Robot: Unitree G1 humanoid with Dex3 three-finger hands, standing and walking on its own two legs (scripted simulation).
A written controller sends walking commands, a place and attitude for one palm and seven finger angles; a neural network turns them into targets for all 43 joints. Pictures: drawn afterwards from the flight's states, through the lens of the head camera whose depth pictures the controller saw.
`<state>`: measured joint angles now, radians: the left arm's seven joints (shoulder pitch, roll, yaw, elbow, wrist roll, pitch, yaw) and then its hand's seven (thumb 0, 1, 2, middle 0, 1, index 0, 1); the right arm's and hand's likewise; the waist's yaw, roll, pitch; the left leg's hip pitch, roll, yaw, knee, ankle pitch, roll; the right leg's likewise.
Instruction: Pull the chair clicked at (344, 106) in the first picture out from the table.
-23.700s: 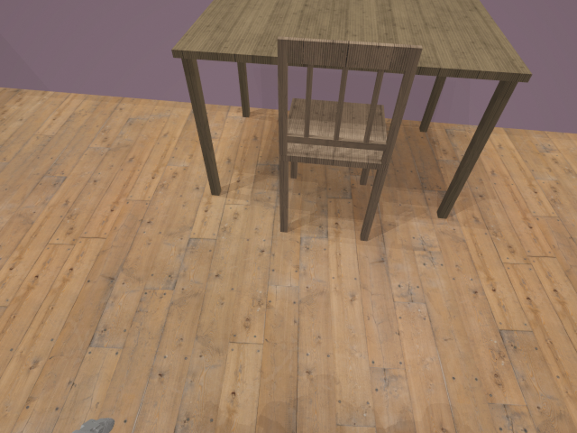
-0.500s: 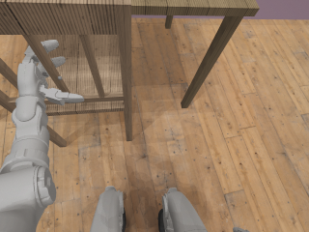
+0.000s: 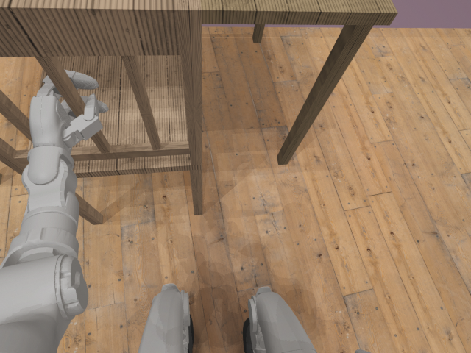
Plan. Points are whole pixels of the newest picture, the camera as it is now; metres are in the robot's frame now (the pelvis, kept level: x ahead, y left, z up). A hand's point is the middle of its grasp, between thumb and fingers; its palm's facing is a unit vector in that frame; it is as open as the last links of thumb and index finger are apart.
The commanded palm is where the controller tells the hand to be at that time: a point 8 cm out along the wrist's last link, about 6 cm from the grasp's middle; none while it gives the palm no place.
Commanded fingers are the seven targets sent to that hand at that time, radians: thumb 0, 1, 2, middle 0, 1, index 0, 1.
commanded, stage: hook a spindle and tug to test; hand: left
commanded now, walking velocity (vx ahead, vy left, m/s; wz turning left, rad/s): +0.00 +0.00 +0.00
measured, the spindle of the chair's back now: (81, 112) +0.51 +0.24 +0.01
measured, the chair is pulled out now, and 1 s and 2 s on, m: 0.00 0.02 0.13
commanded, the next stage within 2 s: step backward, pulling the chair out in 0.56 s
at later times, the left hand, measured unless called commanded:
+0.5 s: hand (94, 124) +0.47 +0.20 +0.03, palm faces +0.09 -0.99 -0.03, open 5.2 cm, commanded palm +0.42 +0.24 +0.03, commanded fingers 0.00 0.90 0.90 -0.50 -1.45 -0.50 -1.45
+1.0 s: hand (94, 119) +0.47 +0.20 +0.05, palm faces +0.14 -0.98 -0.12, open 5.0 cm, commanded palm +0.44 +0.24 +0.05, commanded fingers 0.00 0.90 0.90 -0.50 -1.45 -0.50 -1.45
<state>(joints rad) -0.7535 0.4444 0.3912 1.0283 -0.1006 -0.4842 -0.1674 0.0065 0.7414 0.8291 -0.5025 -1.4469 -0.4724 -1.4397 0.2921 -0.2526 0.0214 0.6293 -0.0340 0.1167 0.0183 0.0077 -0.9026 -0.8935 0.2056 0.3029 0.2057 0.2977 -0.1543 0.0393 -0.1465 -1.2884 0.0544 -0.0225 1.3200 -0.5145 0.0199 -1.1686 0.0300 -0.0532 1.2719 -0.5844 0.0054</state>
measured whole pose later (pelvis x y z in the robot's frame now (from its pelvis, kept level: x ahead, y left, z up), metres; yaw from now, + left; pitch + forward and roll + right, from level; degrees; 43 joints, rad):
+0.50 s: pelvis +0.03 +0.01 +0.02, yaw -1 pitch +28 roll -4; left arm -0.48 0.36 0.34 0.72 -0.17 -0.43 -0.13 0.02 0.81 0.81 -0.39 -1.45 -0.37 -1.45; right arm 0.28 -0.24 0.00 0.59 -0.02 0.10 0.05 0.01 -0.90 -0.89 0.20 0.30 0.20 0.30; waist -0.13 0.04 -0.16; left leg -1.17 0.06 0.01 1.23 -0.54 0.03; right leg -1.06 0.03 -0.02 1.18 -0.59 0.01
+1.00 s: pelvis +0.07 +0.02 +0.11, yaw +2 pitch +15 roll -3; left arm -0.59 0.27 0.18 1.06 -0.06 -0.22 0.06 0.04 0.78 0.81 -0.28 -1.08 -0.48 -1.44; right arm 0.28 -0.23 0.01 0.62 0.02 0.13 -0.07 0.01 -0.90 -0.89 0.21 0.30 0.21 0.30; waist -0.10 0.02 -0.02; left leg -0.61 0.02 0.01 0.71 -0.36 0.04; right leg -0.55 0.00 -0.04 0.72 -0.31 0.03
